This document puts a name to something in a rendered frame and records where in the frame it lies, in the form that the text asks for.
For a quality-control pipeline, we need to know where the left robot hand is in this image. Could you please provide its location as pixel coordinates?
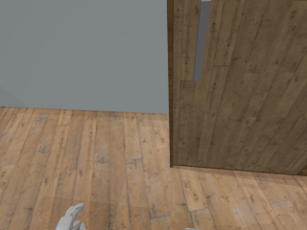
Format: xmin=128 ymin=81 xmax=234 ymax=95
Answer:
xmin=55 ymin=203 xmax=85 ymax=230

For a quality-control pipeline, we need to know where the handle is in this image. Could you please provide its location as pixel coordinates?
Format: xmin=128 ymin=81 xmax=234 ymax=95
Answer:
xmin=193 ymin=0 xmax=211 ymax=81

